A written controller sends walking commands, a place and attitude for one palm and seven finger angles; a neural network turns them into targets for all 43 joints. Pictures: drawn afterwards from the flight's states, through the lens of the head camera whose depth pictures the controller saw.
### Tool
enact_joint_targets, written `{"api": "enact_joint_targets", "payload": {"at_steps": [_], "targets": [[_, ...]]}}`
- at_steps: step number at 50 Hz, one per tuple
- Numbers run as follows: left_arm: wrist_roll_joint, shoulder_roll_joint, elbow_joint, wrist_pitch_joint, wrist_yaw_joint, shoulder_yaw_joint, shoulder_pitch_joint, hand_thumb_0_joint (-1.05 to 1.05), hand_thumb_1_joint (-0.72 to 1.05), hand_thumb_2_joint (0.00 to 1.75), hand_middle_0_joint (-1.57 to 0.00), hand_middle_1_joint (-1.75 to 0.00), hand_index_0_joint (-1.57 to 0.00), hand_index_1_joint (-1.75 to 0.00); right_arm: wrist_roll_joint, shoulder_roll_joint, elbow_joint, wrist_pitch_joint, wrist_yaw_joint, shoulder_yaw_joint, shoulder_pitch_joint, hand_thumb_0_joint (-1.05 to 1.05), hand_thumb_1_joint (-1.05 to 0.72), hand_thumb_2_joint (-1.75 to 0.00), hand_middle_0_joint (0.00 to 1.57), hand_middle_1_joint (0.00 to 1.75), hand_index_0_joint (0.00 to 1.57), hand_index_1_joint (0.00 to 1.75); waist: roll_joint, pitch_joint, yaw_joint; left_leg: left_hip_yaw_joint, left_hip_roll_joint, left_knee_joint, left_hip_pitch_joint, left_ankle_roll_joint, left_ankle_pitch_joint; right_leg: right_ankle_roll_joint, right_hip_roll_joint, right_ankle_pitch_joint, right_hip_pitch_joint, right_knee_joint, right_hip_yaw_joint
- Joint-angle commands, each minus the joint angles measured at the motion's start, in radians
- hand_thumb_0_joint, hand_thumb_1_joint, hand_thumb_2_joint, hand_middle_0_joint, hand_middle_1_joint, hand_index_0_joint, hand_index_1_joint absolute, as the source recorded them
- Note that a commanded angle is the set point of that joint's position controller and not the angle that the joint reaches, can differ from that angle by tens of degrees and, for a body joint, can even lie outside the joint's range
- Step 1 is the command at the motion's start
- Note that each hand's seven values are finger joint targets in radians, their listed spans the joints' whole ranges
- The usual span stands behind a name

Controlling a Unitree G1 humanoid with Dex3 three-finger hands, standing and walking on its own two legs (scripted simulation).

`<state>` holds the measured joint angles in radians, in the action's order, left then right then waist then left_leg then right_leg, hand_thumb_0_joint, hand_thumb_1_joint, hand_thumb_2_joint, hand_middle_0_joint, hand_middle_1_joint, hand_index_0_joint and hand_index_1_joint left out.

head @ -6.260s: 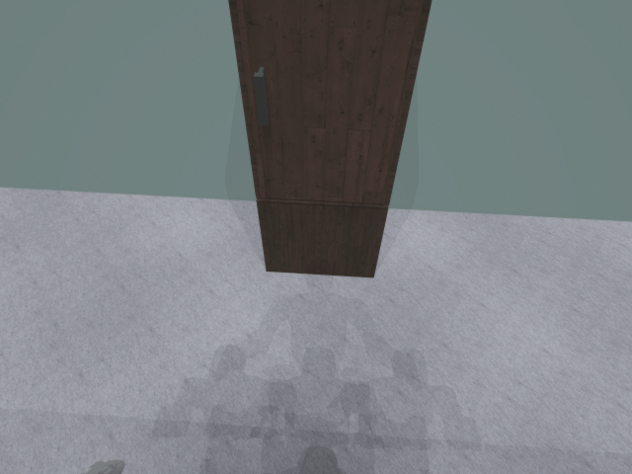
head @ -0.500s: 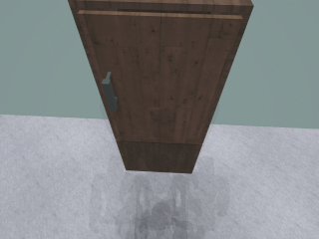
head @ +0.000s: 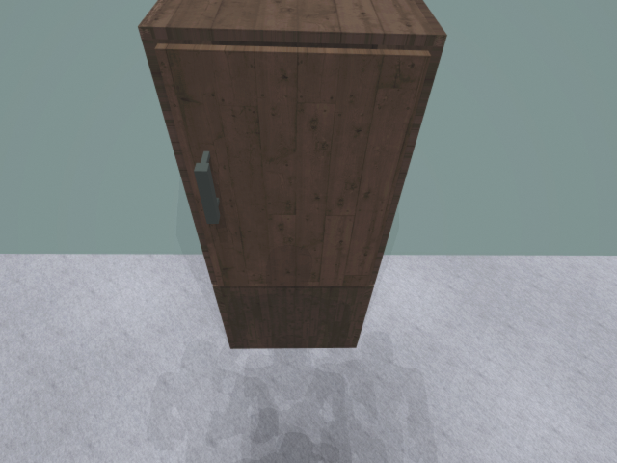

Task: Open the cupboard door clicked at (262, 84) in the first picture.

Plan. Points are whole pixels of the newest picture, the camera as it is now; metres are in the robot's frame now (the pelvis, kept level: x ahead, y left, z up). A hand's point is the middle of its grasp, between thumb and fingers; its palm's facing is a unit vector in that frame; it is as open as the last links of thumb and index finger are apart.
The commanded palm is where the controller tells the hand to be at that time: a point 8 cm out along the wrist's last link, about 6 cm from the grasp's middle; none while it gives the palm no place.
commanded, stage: come to a stop and stand still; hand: left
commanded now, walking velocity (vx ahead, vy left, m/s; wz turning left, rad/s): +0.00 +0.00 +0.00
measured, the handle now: (209, 187) +0.56 +0.20 +0.02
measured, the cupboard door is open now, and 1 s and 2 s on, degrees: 0 0 0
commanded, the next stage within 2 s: look again from close up in 0.16 s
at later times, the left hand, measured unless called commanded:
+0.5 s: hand out of the picture +0.00 +0.20 -0.17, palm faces -0.01 -0.98 -0.21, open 7.4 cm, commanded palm none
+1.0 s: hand (139, 448) +0.16 +0.22 -0.07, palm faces +0.24 -0.95 -0.22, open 7.5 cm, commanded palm +0.12 +0.27 -0.06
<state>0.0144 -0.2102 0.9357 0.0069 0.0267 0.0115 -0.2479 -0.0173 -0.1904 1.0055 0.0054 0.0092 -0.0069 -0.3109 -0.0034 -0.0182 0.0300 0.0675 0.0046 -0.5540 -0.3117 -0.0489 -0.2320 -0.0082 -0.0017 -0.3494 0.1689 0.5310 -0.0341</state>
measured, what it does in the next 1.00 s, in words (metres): stands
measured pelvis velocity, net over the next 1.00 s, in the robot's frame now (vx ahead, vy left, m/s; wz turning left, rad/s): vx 0.01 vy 0.00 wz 0.02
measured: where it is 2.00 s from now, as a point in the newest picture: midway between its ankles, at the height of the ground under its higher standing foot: outside the picture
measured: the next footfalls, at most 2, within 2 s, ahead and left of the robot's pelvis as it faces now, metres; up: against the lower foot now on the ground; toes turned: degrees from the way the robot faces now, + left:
none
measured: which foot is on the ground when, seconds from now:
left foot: down 0.00-1.00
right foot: down 0.00-1.00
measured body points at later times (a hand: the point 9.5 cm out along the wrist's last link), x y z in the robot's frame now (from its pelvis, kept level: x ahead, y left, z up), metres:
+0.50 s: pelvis +0.01 +0.00 +0.01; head +0.02 +0.02 +0.46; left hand +0.00 +0.25 -0.15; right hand +0.07 -0.25 -0.14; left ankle +0.04 +0.09 -0.73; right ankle -0.04 -0.12 -0.73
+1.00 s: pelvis +0.01 +0.00 +0.00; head +0.03 +0.01 +0.45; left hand +0.15 +0.27 -0.06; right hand +0.10 -0.25 -0.12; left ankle +0.04 +0.09 -0.73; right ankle -0.04 -0.11 -0.73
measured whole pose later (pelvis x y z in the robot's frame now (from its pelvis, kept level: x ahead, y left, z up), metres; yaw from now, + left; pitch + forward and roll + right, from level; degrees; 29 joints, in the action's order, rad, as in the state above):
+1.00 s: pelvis +0.01 +0.00 +0.00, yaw +1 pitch +1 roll +1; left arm -0.10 -0.23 0.33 -0.06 0.04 -0.12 -0.41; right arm 0.02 -0.23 0.86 -0.18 0.05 0.01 -0.29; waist -0.02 -0.01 0.01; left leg 0.06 0.05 -0.49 -0.30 -0.05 -0.21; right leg -0.01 0.04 -0.36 0.20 0.57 -0.05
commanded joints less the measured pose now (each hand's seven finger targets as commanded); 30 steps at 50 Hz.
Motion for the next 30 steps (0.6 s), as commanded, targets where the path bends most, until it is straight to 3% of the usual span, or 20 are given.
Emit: {"api": "enact_joint_targets", "payload": {"at_steps": [1, 3, 16, 18, 24, 30], "targets": [[0.0, -0.133, -0.024, -0.018, 0.009, -0.034, -0.048, 0.0, 0.9, 0.9, -0.2, -0.3, -0.2, -0.3, -0.002, -0.155, -0.056, -0.037, 0.008, 0.032, 0.029, 0.0, -0.9, -0.9, 0.2, 0.3, 0.2, 0.3, 0.055, -0.017, -0.038, -0.207, -0.127, 0.225, 0.002, -0.031, -0.134, -0.047, 0.06, -0.029, 0.053, -0.106, 0.069], [0.002, -0.132, -0.009, -0.021, 0.008, -0.033, -0.054, 0.0, 0.9, 0.9, -0.2, -0.3, -0.2, -0.3, 0.001, -0.156, -0.045, -0.04, 0.01, 0.032, 0.027, 0.0, -0.9, -0.9, 0.2, 0.3, 0.2, 0.3, 0.024, -0.013, -0.04, -0.209, -0.131, 0.227, 0.008, -0.035, -0.112, -0.045, 0.065, -0.01, 0.041, -0.116, 0.07], [0.002, -0.138, 0.092, -0.032, 0.005, -0.018, -0.075, 0.0, 0.9, 0.9, -0.2, -0.3, -0.2, -0.3, 0.01, -0.166, 0.023, -0.045, 0.012, 0.029, 0.066, 0.0, -0.9, -0.9, 0.2, 0.3, 0.2, 0.3, -0.006, -0.012, -0.03, -0.152, -0.119, 0.194, 0.113, -0.016, 0.056, -0.034, 0.099, 0.082, 0.071, -0.167, 0.1], [0.003, -0.142, 0.101, -0.032, 0.005, -0.018, -0.077, 0.0, 0.9, 0.9, -0.2, -0.3, -0.2, -0.3, 0.011, -0.168, 0.029, -0.046, 0.012, 0.029, 0.08, 0.0, -0.9, -0.9, 0.2, 0.3, 0.2, 0.3, 0.015, -0.012, -0.033, -0.15, -0.121, 0.193, 0.121, -0.017, 0.074, -0.032, 0.101, 0.092, 0.072, -0.168, 0.102], [0.004, -0.157, 0.114, -0.037, 0.005, -0.018, -0.068, 0.0, 0.9, 0.9, -0.2, -0.3, -0.2, -0.3, 0.012, -0.18, 0.035, -0.049, 0.013, 0.029, 0.115, 0.0, -0.9, -0.9, 0.2, 0.3, 0.2, 0.3, -0.013, 0.008, -0.034, -0.14, -0.121, 0.175, 0.146, -0.014, 0.159, -0.027, 0.111, 0.167, 0.052, -0.17, 0.106], [0.003, -0.168, 0.114, -0.036, 0.004, -0.021, -0.051, 0.0, 0.9, 0.9, -0.2, -0.3, -0.2, -0.3, 0.01, -0.192, 0.037, -0.052, 0.014, 0.029, 0.141, 0.0, -0.9, -0.9, 0.2, 0.3, 0.2, 0.3, 0.012, 0.024, -0.038, -0.141, -0.125, 0.179, 0.163, -0.014, 0.202, -0.022, 0.114, 0.19, 0.036, -0.169, 0.102]]}}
